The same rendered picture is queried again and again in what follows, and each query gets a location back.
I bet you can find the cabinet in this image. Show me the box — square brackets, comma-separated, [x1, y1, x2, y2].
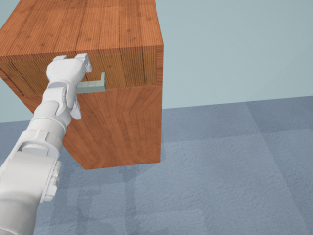
[0, 0, 164, 170]

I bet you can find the handle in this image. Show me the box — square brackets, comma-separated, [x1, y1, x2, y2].
[76, 72, 107, 94]

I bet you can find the robot left hand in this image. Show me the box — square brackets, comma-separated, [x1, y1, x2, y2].
[46, 53, 92, 120]

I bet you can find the drawer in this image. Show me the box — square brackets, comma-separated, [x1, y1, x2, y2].
[0, 50, 157, 96]

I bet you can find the left robot upper arm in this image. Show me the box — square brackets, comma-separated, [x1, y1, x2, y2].
[0, 151, 62, 235]

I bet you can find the robot left forearm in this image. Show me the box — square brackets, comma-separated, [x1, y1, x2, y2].
[0, 79, 77, 183]

